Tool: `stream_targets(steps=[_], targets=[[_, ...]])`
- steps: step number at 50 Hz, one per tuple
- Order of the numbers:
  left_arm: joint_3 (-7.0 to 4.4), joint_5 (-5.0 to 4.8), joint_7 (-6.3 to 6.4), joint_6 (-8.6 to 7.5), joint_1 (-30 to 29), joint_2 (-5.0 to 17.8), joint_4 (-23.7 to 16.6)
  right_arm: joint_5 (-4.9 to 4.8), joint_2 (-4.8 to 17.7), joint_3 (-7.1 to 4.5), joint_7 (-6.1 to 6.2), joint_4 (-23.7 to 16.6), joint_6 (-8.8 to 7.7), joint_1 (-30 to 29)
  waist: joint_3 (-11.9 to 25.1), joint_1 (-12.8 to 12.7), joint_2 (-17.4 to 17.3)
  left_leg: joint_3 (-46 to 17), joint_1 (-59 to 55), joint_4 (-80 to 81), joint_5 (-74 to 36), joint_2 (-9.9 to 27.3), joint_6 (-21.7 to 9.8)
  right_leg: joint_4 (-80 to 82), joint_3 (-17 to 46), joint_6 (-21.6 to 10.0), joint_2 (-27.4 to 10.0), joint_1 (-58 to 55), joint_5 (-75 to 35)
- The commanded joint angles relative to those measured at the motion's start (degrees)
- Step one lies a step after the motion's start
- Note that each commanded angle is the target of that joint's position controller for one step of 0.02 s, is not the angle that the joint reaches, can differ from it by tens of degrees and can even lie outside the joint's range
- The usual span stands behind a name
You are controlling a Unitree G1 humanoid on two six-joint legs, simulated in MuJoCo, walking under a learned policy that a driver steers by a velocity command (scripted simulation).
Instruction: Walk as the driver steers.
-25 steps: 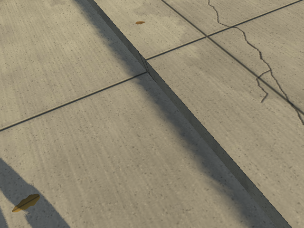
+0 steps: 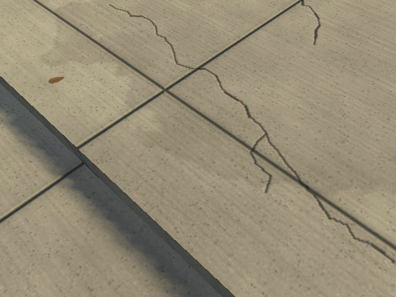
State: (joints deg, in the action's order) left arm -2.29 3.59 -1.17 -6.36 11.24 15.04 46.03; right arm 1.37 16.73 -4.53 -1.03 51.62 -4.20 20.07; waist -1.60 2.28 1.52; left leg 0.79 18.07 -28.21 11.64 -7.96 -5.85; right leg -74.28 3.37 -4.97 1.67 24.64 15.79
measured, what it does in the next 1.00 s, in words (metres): climbs, turning left: right foot, then left foot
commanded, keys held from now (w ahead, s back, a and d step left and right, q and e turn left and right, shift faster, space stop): w+q+shift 0.54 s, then w+shift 0.08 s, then w+e+shift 0.38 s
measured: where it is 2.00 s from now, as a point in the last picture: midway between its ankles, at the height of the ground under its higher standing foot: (132, 89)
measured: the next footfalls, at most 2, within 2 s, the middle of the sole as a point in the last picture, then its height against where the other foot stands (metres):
right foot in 0.24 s outside the picture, level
left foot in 0.58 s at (158, 259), level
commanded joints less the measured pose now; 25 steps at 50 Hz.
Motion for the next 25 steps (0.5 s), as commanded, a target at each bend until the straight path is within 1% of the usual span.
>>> stream_targets(steps=[1,3,4,5,6,7,8,9,10,11,12,13,14,15,16,17,18,19,20,21,22,23,24,25], targets=[[1.1,1.53,-0.33,0.11,-0.94,1.58,-7.13,-0.75,2.78,0.17,0.18,-1.45,-2.06,3.15,-0.69,-3.85,-2.23,-28.46,-6.02,16.86,1.67,15.58,-11.67,6.45,2.23,2.92,-5.72,13.88,2.49],[2.11,1.02,-0.67,0.39,-6.76,1.62,-10.33,-0.82,4.06,0.02,0.46,-2.37,-2.32,3.64,-2.78,-3.66,-2.03,-25.53,-0.63,19.71,-3.67,14.8,-11.81,15.43,-0.33,4.92,-6.54,12.74,-1.39],[2.76,0.32,-1.04,0.26,-10.5,1.26,-11.99,-0.85,4.5,-0.18,0.53,-3.19,-2.32,2.99,-3.76,-3.23,-2.02,-22.72,3.49,21.03,-5.52,13.01,-10.52,22.92,-1.6,5.6,-6.06,8.16,-5.23],[3.45,-0.41,-1.43,0.15,-12.64,0.24,-12.88,-0.89,5.01,-0.5,0.56,-3.67,-2.2,2.66,-3.67,-2.76,-3.36,-20.07,7.23,21.54,-8.35,11.16,-9.26,28.42,-3.06,5.97,-4.67,1.66,-8.5],[3.78,-1.0,-1.36,0.12,-12.99,-0.44,-12.79,-0.94,5.4,-0.75,0.34,-3.91,-2.03,3.19,-2.35,-2.28,-4.78,-19.5,7.83,20.7,-12.79,11.23,-8.64,29.34,-3.79,5.98,-3.58,-2.83,-10.85],[3.71,-1.02,-0.91,0.44,-13.71,0.51,-13.65,-1.32,6.73,-1.26,0.17,-3.85,-1.89,5.04,-1.59,-1.7,-5.48,-21.31,4.07,19.88,-15.56,12.89,-8.53,30.72,-3.42,5.64,-3.22,-2.27,-7.92],[3.05,-0.38,-0.28,0.22,-12.29,2.62,-13.47,-1.68,4.29,-0.64,0.36,-3.38,-1.23,6.79,0.07,-2.47,-0.17,-19.73,-4.22,13.26,-26.22,10.96,-6.7,33.99,-1.69,4.27,-2.61,-2.16,-2.4],[2.5,-0.46,0.51,-0.3,-8.81,3.48,-12.83,-1.54,6.1,-0.9,0.5,-2.34,-0.89,7.52,4.65,-4.24,0.08,-19.11,-10.19,3.1,-42.73,9.9,-5.05,42.56,-1.88,3.1,0.48,-8.39,4.03],[1.75,-1.58,1.3,-1.19,-0.05,4.52,-10.83,-1.47,9.06,-1.77,0.54,-1.99,-0.45,4.37,9.47,-9.7,-2.5,-19.19,-11.29,-9.3,-48.48,8.77,-4.03,54.25,-0.57,2.58,0.21,-18.99,-6.01],[-0.01,-1.67,3.07,-1.14,11.96,9.23,-7.37,-2.51,8.05,-1.95,0.26,-2.86,-0.7,2.15,16.85,-13.19,-3.6,-18.42,-1.79,-22.08,-33.06,7.44,-3.44,55.32,2.21,1.72,-6.12,-38.19,-4.54],[-0.44,-0.08,4.09,-0.36,16.23,11.54,-5.78,-2.71,-1.92,0.21,0.7,-4.71,-1.49,3.93,16.65,-10.09,5.12,-13.01,16.95,-34.27,15.76,5.85,-3.39,48.34,11.74,2.53,-21.94,-53.55,-16.8],[-1.45,0.64,4.05,0.58,16.74,13.07,-5.76,-4.07,-1.43,0.73,1.51,-7.68,-1.27,6.07,17.77,-8.43,9.85,-5.42,31.19,-43.84,17.52,4.58,-2.07,47.69,28.76,-1.32,-32.04,-56.88,-31.4],[-1.07,0.85,3.28,0.74,15.79,7.6,-5.28,-2.25,1.55,0.3,1.95,-6.81,0.12,2.2,11.76,-8.8,1.4,-4.15,37.13,-49.89,13.77,8.78,-1.83,47.35,24.23,-2.06,-28.23,-52.03,-30.35],[-0.15,0.4,2.42,0.47,13.97,3.76,-5.33,-1.53,1.02,0.05,1.44,-7.7,0.81,-2.54,5.93,-8.82,0.73,-2.75,39.53,-53.28,11.57,8.99,-1.2,48.86,15.16,-0.36,-23.86,-46.69,-34.14],[0.11,0.12,1.76,0.27,13.0,2.18,-4.49,-1.04,0.19,-0.03,0.77,-8.35,1.51,-4.66,2.57,-7.38,1.63,-1.7,40.38,-56.19,10.04,9.27,-0.63,50.03,8.62,2.32,-20.58,-41.81,-40.53],[0.27,-0.55,1.67,-0.1,13.53,1.6,-3.05,-0.48,-0.47,-0.11,-0.11,-9.46,2.2,-6.33,0.93,-5.98,3.8,-0.91,41.06,-58.21,9.04,9.35,-0.47,50.75,3.75,4.01,-18.02,-38.65,-44.42],[0.42,-1.4,1.11,-0.32,13.86,0.65,-1.24,-0.57,-2.02,0.4,-0.69,-11.57,2.74,-9.0,-0.46,-4.67,5.46,0.75,39.8,-58.06,8.7,8.99,-0.54,52.75,-1.11,5.7,-15.44,-33.99,-44.46],[0.44,-2.16,0.65,-0.64,13.13,-0.02,-0.07,-0.76,-3.51,1.13,-1.05,-14.31,3.19,-12.61,-2.13,-3.52,6.67,1.95,38.22,-55.9,8.33,8.89,-0.54,55.61,-4.33,6.74,-14.18,-28.9,-43.51],[0.39,-2.43,0.63,-0.99,11.88,-0.45,0.63,-0.72,-4.3,1.79,-1.38,-16.36,3.6,-15.24,-3.66,-2.46,7.11,3.27,36.56,-53.41,7.14,8.51,-0.61,58.59,-7.22,7.43,-12.99,-25.15,-44.15],[0.49,-2.39,1.03,-1.45,10.28,-1.01,1.35,-0.53,-4.66,2.48,-1.61,-18.32,3.81,-17.26,-4.92,-1.26,8.15,4.46,34.13,-50.11,5.48,8.36,-0.95,60.89,-10.02,8.08,-11.53,-21.52,-47.6],[0.33,-2.06,1.57,-1.84,9.08,-0.37,1.58,-0.1,-4.39,2.89,-1.81,-19.31,4.1,-17.41,-5.37,0.19,8.12,5.67,32.54,-47.68,4.5,8.3,-1.45,61.29,-12.06,8.13,-11.28,-20.48,-52.17],[0.2,-2.15,2.0,-2.12,6.02,0.49,1.04,0.13,-3.53,3.32,-2.11,-19.27,4.2,-15.42,-4.43,2.83,5.62,7.7,24.78,-39.43,1.41,7.52,-2.46,60.7,-15.89,9.37,-9.32,-16.88,-58.38],[-0.27,-2.3,2.56,-2.78,4.71,2.87,-0.03,0.23,-1.03,3.22,-2.56,-19.08,4.19,-13.86,-1.57,4.29,3.71,10.75,13.99,-29.9,-4.89,5.83,-2.92,58.95,-16.92,9.2,-9.18,-13.91,-68.35],[-0.92,-2.74,3.3,-3.51,5.29,5.96,-0.39,0.45,1.65,2.55,-2.67,-18.68,4.46,-11.93,1.87,5.74,3.86,12.49,4.5,-25.94,-7.84,3.68,-2.73,55.56,-15.78,8.57,-11.25,-13.14,-79.44]])
Velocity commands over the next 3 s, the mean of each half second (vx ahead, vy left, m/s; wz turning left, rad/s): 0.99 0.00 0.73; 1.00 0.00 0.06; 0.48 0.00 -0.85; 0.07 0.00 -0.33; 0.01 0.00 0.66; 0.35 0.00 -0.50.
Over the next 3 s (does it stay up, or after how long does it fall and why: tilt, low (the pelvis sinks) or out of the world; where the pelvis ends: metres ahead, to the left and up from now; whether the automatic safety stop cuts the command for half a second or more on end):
stays up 1.44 0.27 0.11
